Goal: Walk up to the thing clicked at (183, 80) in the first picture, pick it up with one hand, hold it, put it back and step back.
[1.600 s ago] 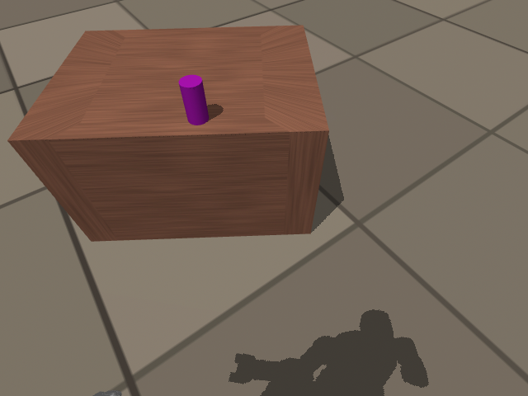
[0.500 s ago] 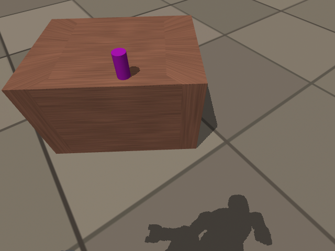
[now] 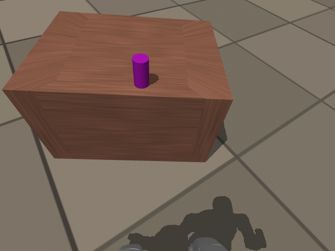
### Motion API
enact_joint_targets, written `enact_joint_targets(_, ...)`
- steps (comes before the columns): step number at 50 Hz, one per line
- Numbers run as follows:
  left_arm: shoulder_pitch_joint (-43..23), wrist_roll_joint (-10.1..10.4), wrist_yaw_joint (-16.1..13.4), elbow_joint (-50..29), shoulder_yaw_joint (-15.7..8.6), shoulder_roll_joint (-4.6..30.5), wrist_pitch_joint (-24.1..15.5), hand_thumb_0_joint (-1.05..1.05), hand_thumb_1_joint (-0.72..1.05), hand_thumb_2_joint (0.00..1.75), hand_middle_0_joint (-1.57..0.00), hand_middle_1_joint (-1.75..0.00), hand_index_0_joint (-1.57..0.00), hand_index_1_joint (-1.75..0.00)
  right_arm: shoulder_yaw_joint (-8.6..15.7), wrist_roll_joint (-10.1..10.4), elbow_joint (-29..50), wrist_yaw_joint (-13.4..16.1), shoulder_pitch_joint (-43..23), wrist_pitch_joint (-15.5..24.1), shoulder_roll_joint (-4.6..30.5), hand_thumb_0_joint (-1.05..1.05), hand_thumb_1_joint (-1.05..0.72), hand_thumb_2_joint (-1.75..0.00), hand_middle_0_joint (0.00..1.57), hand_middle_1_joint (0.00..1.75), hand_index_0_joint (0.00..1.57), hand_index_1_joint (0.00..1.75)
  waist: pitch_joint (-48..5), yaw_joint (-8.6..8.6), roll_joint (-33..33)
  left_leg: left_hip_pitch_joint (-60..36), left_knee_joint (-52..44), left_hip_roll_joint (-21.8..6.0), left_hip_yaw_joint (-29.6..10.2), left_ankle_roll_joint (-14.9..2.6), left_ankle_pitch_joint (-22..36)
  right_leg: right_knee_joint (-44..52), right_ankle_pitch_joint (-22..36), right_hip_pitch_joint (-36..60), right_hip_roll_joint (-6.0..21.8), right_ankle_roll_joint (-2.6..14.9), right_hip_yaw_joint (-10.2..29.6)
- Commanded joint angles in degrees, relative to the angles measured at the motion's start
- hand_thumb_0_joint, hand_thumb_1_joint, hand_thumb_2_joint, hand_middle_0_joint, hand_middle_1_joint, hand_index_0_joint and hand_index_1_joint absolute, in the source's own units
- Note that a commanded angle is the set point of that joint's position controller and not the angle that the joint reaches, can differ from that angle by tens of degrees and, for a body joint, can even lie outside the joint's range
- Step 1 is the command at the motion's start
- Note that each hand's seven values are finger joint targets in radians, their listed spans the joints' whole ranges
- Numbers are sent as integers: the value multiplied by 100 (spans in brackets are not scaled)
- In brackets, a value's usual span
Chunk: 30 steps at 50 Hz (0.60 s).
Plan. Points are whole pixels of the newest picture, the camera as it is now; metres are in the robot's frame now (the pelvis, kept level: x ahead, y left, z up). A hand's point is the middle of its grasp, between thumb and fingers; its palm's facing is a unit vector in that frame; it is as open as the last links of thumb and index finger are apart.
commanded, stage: walk up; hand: left
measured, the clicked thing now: (141, 71) +0.80 +0.13 -0.10
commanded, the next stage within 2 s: none
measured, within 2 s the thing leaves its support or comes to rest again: neither
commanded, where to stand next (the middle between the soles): +0.40 -0.03 m, yaw -1 degrees
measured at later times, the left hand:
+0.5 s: hand (99, 175) +0.32 +0.22 -0.12, palm faces -0.05 -0.93 -0.36, open 7.4 cm
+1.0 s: hand (100, 165) +0.38 +0.23 -0.17, palm faces -0.07 -0.95 -0.32, open 7.4 cm
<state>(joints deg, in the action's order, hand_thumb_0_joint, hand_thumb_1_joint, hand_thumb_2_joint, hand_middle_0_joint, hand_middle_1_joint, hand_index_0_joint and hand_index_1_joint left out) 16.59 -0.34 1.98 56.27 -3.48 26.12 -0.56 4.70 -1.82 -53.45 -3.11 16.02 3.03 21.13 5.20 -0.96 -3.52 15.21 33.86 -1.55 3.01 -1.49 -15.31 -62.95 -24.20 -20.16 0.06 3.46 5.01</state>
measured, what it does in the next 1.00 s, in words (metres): walks ahead: right foot, then left foot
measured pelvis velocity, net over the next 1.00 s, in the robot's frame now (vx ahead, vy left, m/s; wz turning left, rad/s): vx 0.32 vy -0.03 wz -0.05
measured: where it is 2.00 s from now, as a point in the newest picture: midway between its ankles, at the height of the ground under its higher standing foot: (170, 217)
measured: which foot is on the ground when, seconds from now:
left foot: down 0.00-0.40, up 0.42-0.76, down 0.78-1.00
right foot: up 0.00-0.34, down 0.36-0.80, up 0.82-1.00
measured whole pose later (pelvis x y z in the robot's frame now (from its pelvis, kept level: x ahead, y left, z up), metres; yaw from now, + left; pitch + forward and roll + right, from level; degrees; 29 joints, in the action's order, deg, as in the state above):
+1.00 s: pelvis +0.32 -0.03 -0.01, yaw -3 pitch -2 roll -1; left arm 15.8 0.3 0.9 50.6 -1.8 23.3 0.7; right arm 0.8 -1.7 -46.8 0.0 12.1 3.6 20.1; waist 6.6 0.9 -3.4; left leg 20.2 35.5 -3.3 3.6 -0.6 -12.8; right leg -47.3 -29.3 -18.6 1.8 1.7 0.4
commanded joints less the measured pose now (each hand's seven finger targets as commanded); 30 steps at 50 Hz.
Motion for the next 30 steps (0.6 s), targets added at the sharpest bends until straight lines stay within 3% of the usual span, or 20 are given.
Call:
enact_joint_targets(1,469,28,32,-318,-287,1023,-158,0,90,90,-20,-30,-20,-30,344,111,522,158,106,257,1571,0,-90,-90,20,30,20,30,59,97,1149,-510,-2268,-1232,-1643,-612,-285,83,847,-935,317,-220,207)
enact_joint_targets(4,185,-13,98,-522,-260,935,-142,0,90,90,-20,-30,-20,-30,339,118,630,182,239,309,1574,0,-90,-90,20,30,20,30,328,79,1076,-528,-2411,-1243,-1227,-768,42,665,1132,-1089,395,-359,88)
enact_joint_targets(7,-250,-50,157,-769,-246,840,-161,0,90,90,-20,-30,-20,-30,358,114,717,188,382,319,1616,0,-90,-90,20,30,20,30,391,-62,1032,-850,-2376,-1303,-1039,-984,475,1360,1262,-1320,486,-396,-106)
enact_joint_targets(9,-590,-72,195,-935,-229,724,-191,0,90,90,-20,-30,-20,-30,349,126,736,196,590,306,1592,0,-90,-90,20,30,20,30,327,-182,979,-1068,-2133,-1213,-788,-924,1205,1884,1433,-1228,506,-336,-275)
enact_joint_targets(12,-884,-71,229,-1144,-194,561,-231,0,90,90,-20,-30,-20,-30,328,123,808,198,698,264,1533,0,-90,-90,20,30,20,30,161,-226,943,-1342,-1678,-1093,-470,-808,2371,2613,1624,-903,447,-191,-581)
enact_joint_targets(15,-853,-63,215,-1183,-233,519,-271,0,90,90,-20,-30,-20,-30,325,104,954,231,707,199,1545,0,-90,-90,20,30,20,30,-91,-181,910,-1311,-1175,-1145,-525,-781,2747,2963,1435,-223,267,-48,-760)
enact_joint_targets(16,-553,-54,191,-1125,-280,547,-282,0,90,90,-20,-30,-20,-30,328,112,1023,249,635,185,1578,0,-90,-90,20,30,20,30,-287,0,897,-1241,-837,-1202,-591,-764,2849,3048,1379,241,225,16,-728)
enact_joint_targets(17,-184,-59,161,-1015,-327,623,-311,0,90,90,-20,-30,-20,-30,300,129,1098,259,582,170,1522,0,-90,-90,20,30,20,30,-426,216,560,-945,-201,-1054,-459,-698,2924,3310,1519,898,124,69,-780)
enact_joint_targets(18,329,-75,106,-909,-441,862,-366,0,90,90,-20,-30,-20,-30,207,144,1150,258,721,166,1311,0,-90,-90,20,30,20,30,-874,454,56,-658,914,-739,-242,-526,2775,3530,1462,1832,86,208,-711)
enact_joint_targets(19,916,-101,43,-839,-578,1216,-407,0,90,90,-20,-30,-20,-30,100,163,1215,252,939,178,1046,0,-90,-90,20,30,20,30,-1334,656,-827,225,2319,-333,-41,-347,1523,3689,1076,2747,880,422,445)
enact_joint_targets(20,1062,-44,19,-931,-642,1599,-410,0,90,90,-20,-30,-20,-30,70,208,1278,244,1049,144,988,0,-90,-90,20,30,20,30,-1334,675,-1504,1562,3423,538,25,-123,-1343,4470,881,3206,2303,1131,2987)
enact_joint_targets(21,708,26,11,-1015,-637,1631,-387,0,90,90,-20,-30,-20,-30,175,157,1142,313,833,94,1506,0,-90,-90,20,30,20,30,-929,644,-982,1788,3783,222,-440,-117,-1792,4604,560,2665,2565,1541,3456)
enact_joint_targets(22,569,77,-9,-1052,-595,1458,-351,0,90,90,-20,-30,-20,-30,225,134,1058,319,637,118,1585,0,-90,-90,20,30,20,30,-506,609,-574,1699,3861,73,-660,-83,-1628,4730,674,2024,2420,1544,3020)
enact_joint_targets(24,247,102,-69,-1184,-478,1121,-379,0,90,90,-20,-30,-20,-30,164,246,932,263,746,130,1382,0,-90,-90,20,30,20,30,-251,333,-165,1514,3616,-57,-855,-92,-1047,4482,2030,1546,1816,1183,1462)
enact_joint_targets(25,85,94,-75,-1220,-437,994,-397,0,90,90,-20,-30,-20,-30,137,229,903,217,850,93,1251,0,-90,-90,20,30,20,30,-193,188,-283,1309,3301,-139,-727,-74,-825,4487,2233,1207,1506,1018,921)
enact_joint_targets(26,32,74,-73,-1227,-415,931,-419,0,90,90,-20,-30,-20,-30,137,195,880,190,936,70,1181,0,-90,-90,20,30,20,30,-169,122,-344,1105,3034,-116,-634,-25,-559,4498,2465,963,1298,939,609)
enact_joint_targets(28,73,31,-58,-1343,-388,904,-458,0,90,90,-20,-30,-20,-30,146,144,901,135,920,49,1123,0,-90,-90,20,30,20,30,-226,128,-361,1091,2688,-63,-450,78,-317,4436,2915,954,1136,985,209)
enact_joint_targets(30,-8,-21,-35,-1492,-405,955,-448,0,90,90,-20,-30,-20,-30,176,121,977,102,722,57,1122,0,-90,-90,20,30,20,30,-136,125,-480,1140,1803,-201,-259,201,-278,4556,2256,830,1147,1051,22)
